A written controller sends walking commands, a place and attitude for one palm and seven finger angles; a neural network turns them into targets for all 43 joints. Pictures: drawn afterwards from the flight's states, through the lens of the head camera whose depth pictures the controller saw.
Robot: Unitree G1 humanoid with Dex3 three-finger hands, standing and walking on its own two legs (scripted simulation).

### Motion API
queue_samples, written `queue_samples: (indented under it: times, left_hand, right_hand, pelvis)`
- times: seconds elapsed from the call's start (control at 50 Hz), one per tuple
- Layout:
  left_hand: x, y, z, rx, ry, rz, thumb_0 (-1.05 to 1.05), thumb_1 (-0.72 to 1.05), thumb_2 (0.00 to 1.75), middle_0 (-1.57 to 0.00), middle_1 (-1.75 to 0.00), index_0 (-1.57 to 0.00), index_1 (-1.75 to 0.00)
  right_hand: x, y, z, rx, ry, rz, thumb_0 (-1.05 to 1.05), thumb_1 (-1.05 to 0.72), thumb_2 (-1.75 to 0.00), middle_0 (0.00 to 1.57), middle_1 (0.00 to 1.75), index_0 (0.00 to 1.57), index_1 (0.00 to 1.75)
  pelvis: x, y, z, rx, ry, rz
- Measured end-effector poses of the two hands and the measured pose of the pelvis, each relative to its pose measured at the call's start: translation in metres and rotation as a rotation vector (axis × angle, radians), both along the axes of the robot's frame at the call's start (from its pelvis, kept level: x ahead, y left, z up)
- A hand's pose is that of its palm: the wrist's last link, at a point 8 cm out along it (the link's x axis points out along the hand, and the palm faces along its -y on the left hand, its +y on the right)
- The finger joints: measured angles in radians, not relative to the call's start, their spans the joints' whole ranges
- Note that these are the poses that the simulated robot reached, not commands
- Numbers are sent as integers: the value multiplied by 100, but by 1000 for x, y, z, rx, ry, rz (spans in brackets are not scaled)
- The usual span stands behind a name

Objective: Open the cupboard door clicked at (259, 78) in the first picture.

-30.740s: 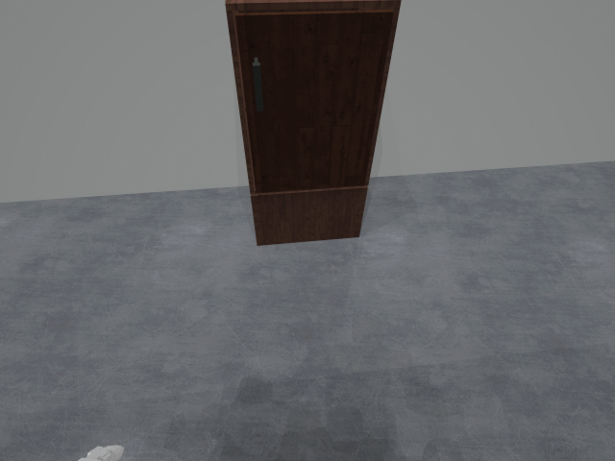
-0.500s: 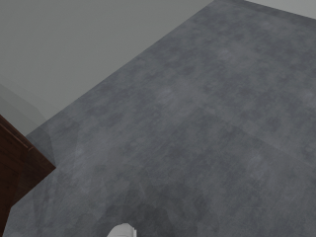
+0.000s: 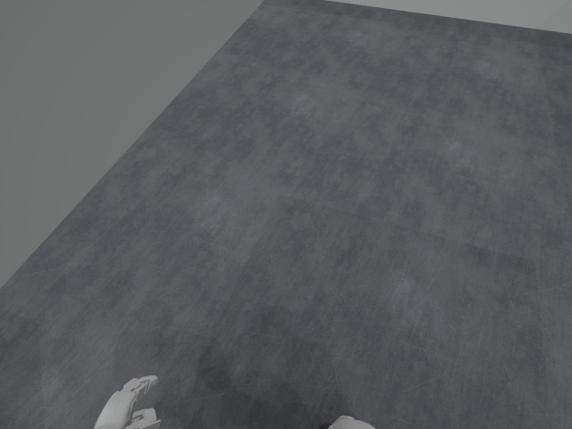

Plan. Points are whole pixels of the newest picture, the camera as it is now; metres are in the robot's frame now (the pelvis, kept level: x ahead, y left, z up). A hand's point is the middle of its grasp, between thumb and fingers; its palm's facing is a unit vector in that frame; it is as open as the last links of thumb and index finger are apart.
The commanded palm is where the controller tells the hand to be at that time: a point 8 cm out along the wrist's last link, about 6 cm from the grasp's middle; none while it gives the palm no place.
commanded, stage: walk to a spot facing it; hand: left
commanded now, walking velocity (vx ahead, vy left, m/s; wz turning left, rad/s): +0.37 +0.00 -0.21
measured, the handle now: out of the picture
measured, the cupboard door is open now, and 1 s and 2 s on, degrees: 46 46 46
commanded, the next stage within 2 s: turn to face it in 0.56 s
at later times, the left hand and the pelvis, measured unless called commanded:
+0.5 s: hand (191, 338) +0.28 +0.18 -0.16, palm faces -0.10 -0.98 -0.18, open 7.3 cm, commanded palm none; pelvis +0.23 -0.01 +0.01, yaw -8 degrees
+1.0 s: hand (242, 259) +0.46 +0.11 -0.18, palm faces +0.00 -0.99 -0.17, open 7.3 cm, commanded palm none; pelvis +0.41 -0.07 +0.00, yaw -2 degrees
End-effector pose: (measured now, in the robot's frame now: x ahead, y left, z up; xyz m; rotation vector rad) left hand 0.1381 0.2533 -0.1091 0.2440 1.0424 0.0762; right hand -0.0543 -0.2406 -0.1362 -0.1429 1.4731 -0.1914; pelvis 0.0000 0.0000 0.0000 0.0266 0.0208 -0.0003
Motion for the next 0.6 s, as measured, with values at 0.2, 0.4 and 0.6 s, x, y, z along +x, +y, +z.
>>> queue_samples:
  times: [0.2, 0.4, 0.6]
  left_hand:
    - [49, -37, -2, -36, 103, 7, 0, 91, 90, -20, -30, -20, -30]
    - [81, -9, -34, -29, 297, 38, 0, 93, 90, -20, -30, -20, -30]
    - [225, -60, -5, -39, 176, -55, 1, 91, 90, -20, -30, -20, -30]
  right_hand:
    - [129, -20, 20, -25, -124, -48, 1, -91, -90, 20, 30, 19, 30]
    - [282, 1, 17, -42, -348, -14, 0, -91, -90, 20, 30, 20, 30]
    - [270, -14, 8, 19, -101, -133, 0, -93, -90, 21, 30, 20, 30]
  pelvis:
    - [83, -12, 20, -11, -8, -50]
    - [184, 1, 2, -27, -24, -121]
    - [268, -30, 16, -10, -12, -169]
